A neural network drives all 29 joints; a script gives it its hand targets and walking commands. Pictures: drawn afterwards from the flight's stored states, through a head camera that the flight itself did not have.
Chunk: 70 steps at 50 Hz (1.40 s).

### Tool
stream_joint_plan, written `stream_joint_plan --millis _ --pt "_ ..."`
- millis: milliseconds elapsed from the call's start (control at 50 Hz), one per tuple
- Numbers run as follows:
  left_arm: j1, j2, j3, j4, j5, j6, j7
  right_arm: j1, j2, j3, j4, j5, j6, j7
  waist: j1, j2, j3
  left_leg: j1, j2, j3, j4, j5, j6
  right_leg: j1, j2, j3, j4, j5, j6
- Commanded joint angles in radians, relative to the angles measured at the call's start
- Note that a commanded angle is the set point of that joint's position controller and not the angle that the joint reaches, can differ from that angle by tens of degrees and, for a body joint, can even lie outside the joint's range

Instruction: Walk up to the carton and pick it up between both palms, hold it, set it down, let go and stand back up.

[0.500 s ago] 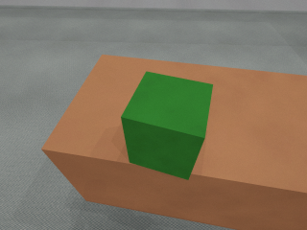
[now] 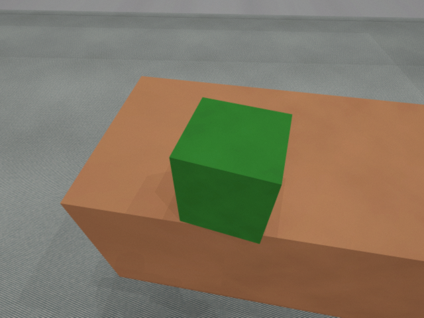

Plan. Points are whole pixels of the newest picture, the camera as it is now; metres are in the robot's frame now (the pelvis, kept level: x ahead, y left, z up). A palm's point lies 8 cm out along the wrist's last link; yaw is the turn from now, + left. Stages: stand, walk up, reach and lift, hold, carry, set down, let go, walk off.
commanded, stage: stand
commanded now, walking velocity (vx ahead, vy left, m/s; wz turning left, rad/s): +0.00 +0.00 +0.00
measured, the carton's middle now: (231, 171) +0.44 -0.04 -0.01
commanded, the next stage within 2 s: none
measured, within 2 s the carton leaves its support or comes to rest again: neither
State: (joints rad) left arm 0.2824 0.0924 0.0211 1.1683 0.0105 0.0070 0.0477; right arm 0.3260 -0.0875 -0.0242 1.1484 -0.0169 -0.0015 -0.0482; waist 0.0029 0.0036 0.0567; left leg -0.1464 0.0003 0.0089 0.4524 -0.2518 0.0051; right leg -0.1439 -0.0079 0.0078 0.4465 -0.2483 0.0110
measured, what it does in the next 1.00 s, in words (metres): stands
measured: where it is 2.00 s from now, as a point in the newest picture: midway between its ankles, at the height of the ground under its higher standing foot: outside the picture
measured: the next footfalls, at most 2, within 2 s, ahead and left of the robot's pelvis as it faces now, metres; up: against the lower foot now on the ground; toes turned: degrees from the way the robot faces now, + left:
none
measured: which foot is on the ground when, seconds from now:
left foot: down 0.00-1.00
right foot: down 0.00-1.00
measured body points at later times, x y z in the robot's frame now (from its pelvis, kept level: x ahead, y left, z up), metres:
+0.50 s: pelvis -0.01 +0.00 +0.00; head -0.01 +0.00 +0.45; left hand -0.04 +0.20 -0.17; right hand -0.03 -0.19 -0.17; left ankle +0.00 +0.12 -0.74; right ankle +0.00 -0.13 -0.74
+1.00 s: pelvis -0.01 +0.01 +0.00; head +0.00 +0.01 +0.45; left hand -0.05 +0.20 -0.17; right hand -0.03 -0.19 -0.16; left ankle +0.00 +0.12 -0.74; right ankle +0.00 -0.13 -0.74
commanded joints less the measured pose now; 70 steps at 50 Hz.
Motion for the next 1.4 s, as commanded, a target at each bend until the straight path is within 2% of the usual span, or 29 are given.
stream_joint_plan --millis 0,20,60,140,160,200,300,320,360,460,480,540,560,600,700,800,940,960,980,1000,1060,1140,1160,1180,1240,1320,1340,1360,1380 --pt "0.068 0.066 0.006 -0.01 0.003 -0.004 0.001 0.072 -0.073 -0.008 -0.012 0.003 -0.007 -0.004 0.003 -0.007 0.066 -0.044 0.076 -0.083 -0.123 0.041 0.029 -0.079 -0.055 0.048 -0.088 0.075 -0.027" --pt "0.071 0.049 0.001 -0.005 0.004 -0.003 0.004 0.084 -0.079 -0.009 -0.012 0.003 -0.009 -0.007 0.001 -0.026 0.08 -0.046 0.081 -0.083 -0.119 0.039 0.032 -0.083 -0.051 0.047 -0.084 0.076 -0.029" --pt "0.067 0.046 -0.002 -0.006 0.002 -0.006 0.001 0.103 -0.085 -0.011 -0.007 0.0 -0.005 -0.001 -0.01 0.002 0.076 -0.061 0.072 -0.072 -0.119 0.055 0.027 -0.07 -0.057 0.05 -0.092 0.077 -0.027" --pt "0.084 0.076 0.006 -0.003 0.003 -0.008 0.0 0.078 -0.079 -0.007 -0.009 -0.001 -0.007 -0.002 0.008 0.014 0.07 -0.078 0.068 -0.075 -0.129 0.033 0.035 -0.059 -0.057 0.055 -0.09 0.08 -0.028" --pt "0.1 0.085 0.007 0.007 0.005 -0.009 0.001 0.072 -0.086 -0.008 -0.014 0.001 -0.008 -0.003 0.008 -0.028 0.063 -0.071 0.078 -0.079 -0.122 0.063 0.037 -0.047 -0.058 0.049 -0.084 0.098 -0.029" --pt "0.086 0.067 0.006 -0.004 0.003 -0.009 0.002 0.094 -0.08 -0.008 -0.008 0.0 -0.012 -0.003 0.003 0.009 0.066 -0.097 0.068 -0.077 -0.119 0.063 0.031 -0.038 -0.066 0.056 -0.084 0.098 -0.031" --pt "0.097 0.038 -0.005 0.01 0.002 -0.01 0.002 0.09 -0.049 0.0 -0.014 0.002 -0.011 0.002 -0.003 0.005 0.044 -0.039 0.067 -0.075 -0.113 0.062 0.037 -0.084 -0.061 0.054 -0.088 0.083 -0.03" --pt "0.096 0.046 -0.004 0.007 -0.003 -0.012 0.0 0.095 -0.058 -0.002 -0.019 0.0 -0.011 0.002 -0.003 -0.019 0.045 -0.062 0.072 -0.086 -0.12 0.054 0.037 -0.078 -0.057 0.05 -0.084 0.082 -0.028" --pt "0.086 0.038 -0.003 0.001 0.0 -0.01 -0.001 0.096 -0.045 0.005 -0.005 0.003 -0.008 -0.001 0.001 0.032 0.088 -0.084 0.066 -0.073 -0.112 0.044 0.032 -0.077 -0.064 0.058 -0.092 0.076 -0.03" --pt "0.109 0.081 0.005 0.005 0.003 -0.011 -0.003 0.083 -0.062 -0.004 -0.024 0.007 -0.006 0.001 0.004 -0.034 0.056 -0.069 0.07 -0.078 -0.114 0.022 0.036 -0.09 -0.057 0.05 -0.097 0.047 -0.025" --pt "0.119 0.062 -0.001 0.006 0.004 -0.01 -0.001 0.085 -0.075 -0.004 -0.019 0.001 -0.007 0.004 0.007 -0.001 0.081 -0.097 0.071 -0.07 -0.117 0.014 0.037 -0.083 -0.057 0.055 -0.092 0.058 -0.025" --pt "0.11 0.041 -0.007 -0.001 0.001 -0.007 -0.001 0.097 -0.047 0.002 -0.015 0.006 -0.008 0.004 -0.001 -0.009 0.097 -0.124 0.067 -0.077 -0.125 -0.014 0.03 -0.085 -0.058 0.055 -0.095 0.036 -0.029" --pt "0.13 0.047 -0.003 -0.001 -0.001 -0.007 -0.002 0.088 -0.044 0.005 -0.009 0.006 -0.006 0.0 0.014 0.027 0.09 -0.119 0.065 -0.075 -0.126 -0.005 0.034 -0.079 -0.065 0.058 -0.103 0.028 -0.028" --pt "0.129 0.034 -0.008 0.01 -0.004 -0.01 0.0 0.085 -0.048 0.003 -0.029 0.003 -0.011 0.001 0.001 -0.015 0.076 -0.078 0.078 -0.096 -0.133 -0.003 0.039 -0.108 -0.057 0.059 -0.088 0.052 -0.031" --pt "0.145 0.028 -0.009 0.004 0.003 -0.015 -0.003 0.098 -0.06 0.0 -0.021 0.001 -0.01 0.006 0.0 0.011 0.082 -0.088 0.063 -0.073 -0.124 0.013 0.033 -0.1 -0.06 0.062 -0.085 0.056 -0.027" --pt "0.141 0.053 -0.004 -0.001 -0.001 -0.011 -0.001 0.088 -0.043 0.003 -0.024 0.007 -0.007 0.005 0.008 0.003 0.097 -0.114 0.075 -0.098 -0.14 -0.025 0.035 -0.101 -0.054 0.045 -0.084 0.032 -0.025" --pt "0.123 0.036 -0.009 -0.006 0.0 -0.014 -0.001 0.091 -0.075 -0.007 -0.032 0.001 -0.014 0.008 -0.006 -0.005 0.044 -0.093 0.07 -0.09 -0.13 0.008 0.038 -0.081 -0.059 0.055 -0.081 0.069 -0.028" --pt "0.135 0.036 -0.009 -0.005 0.0 -0.015 -0.002 0.109 -0.077 -0.007 -0.028 0.001 -0.012 0.004 -0.003 0.017 0.063 -0.099 0.071 -0.086 -0.123 0.011 0.037 -0.096 -0.065 0.056 -0.09 0.061 -0.029" --pt "0.131 0.064 0.0 -0.004 0.001 -0.016 0.001 0.106 -0.051 -0.004 -0.03 0.002 -0.014 0.005 -0.006 -0.018 0.037 -0.09 0.072 -0.089 -0.119 0.037 0.039 -0.074 -0.063 0.047 -0.085 0.07 -0.025" --pt "0.142 0.069 0.001 -0.009 0.0 -0.017 -0.002 0.119 -0.068 -0.004 -0.021 0.0 -0.015 0.001 0.005 0.013 0.064 -0.092 0.076 -0.088 -0.124 0.047 0.038 -0.093 -0.062 0.05 -0.084 0.084 -0.025" --pt "0.133 0.041 -0.005 -0.003 0.001 -0.018 0.0 0.097 -0.044 -0.002 -0.033 0.001 -0.015 0.002 -0.002 -0.024 0.061 -0.094 0.074 -0.089 -0.112 0.057 0.043 -0.082 -0.061 0.056 -0.088 0.089 -0.03" --pt "0.135 0.057 -0.003 -0.008 -0.002 -0.022 -0.001 0.106 -0.044 0.0 -0.023 0.001 -0.02 0.006 -0.002 0.02 0.047 -0.066 0.072 -0.076 -0.112 0.1 0.042 -0.074 -0.074 0.065 -0.082 0.12 -0.028" --pt "0.14 0.056 0.001 0.0 -0.005 -0.022 0.002 0.097 -0.049 -0.004 -0.028 0.003 -0.023 0.006 0.002 -0.016 0.029 -0.043 0.075 -0.076 -0.104 0.115 0.045 -0.08 -0.071 0.06 -0.091 0.114 -0.031" --pt "0.117 0.057 -0.001 -0.003 -0.001 -0.02 -0.001 0.117 -0.059 -0.005 -0.024 0.004 -0.025 0.005 -0.01 -0.022 0.045 -0.06 0.072 -0.08 -0.099 0.114 0.04 -0.08 -0.068 0.057 -0.084 0.111 -0.03" --pt "0.135 0.05 0.0 0.0 -0.002 -0.022 0.002 0.114 -0.062 -0.006 -0.022 0.003 -0.024 0.003 -0.001 -0.016 0.041 -0.052 0.074 -0.078 -0.1 0.16 0.039 -0.054 -0.071 0.054 -0.076 0.145 -0.022" --pt "0.123 0.057 0.006 -0.001 0.0 -0.014 0.0 0.094 -0.05 -0.003 -0.026 0.004 -0.025 0.003 0.002 -0.019 0.066 -0.087 0.071 -0.079 -0.111 0.128 0.039 -0.049 -0.067 0.044 -0.07 0.144 -0.02" --pt "0.132 0.05 0.003 -0.001 0.0 -0.012 0.0 0.092 -0.062 -0.007 -0.021 0.005 -0.023 0.003 0.007 0.019 0.096 -0.095 0.064 -0.063 -0.111 0.107 0.035 -0.066 -0.072 0.056 -0.085 0.128 -0.017" --pt "0.144 0.038 -0.001 0.0 -0.001 -0.012 -0.001 0.104 -0.04 -0.001 -0.02 0.005 -0.022 0.003 0.01 -0.017 0.07 -0.074 0.071 -0.071 -0.115 0.107 0.037 -0.059 -0.069 0.054 -0.078 0.121 -0.022" --pt "0.145 0.037 -0.001 0.004 -0.002 -0.009 -0.003 0.096 -0.064 -0.007 -0.022 0.005 -0.02 0.003 0.011 -0.01 0.09 -0.08 0.072 -0.075 -0.118 0.105 0.037 -0.069 -0.065 0.05 -0.08 0.125 -0.018"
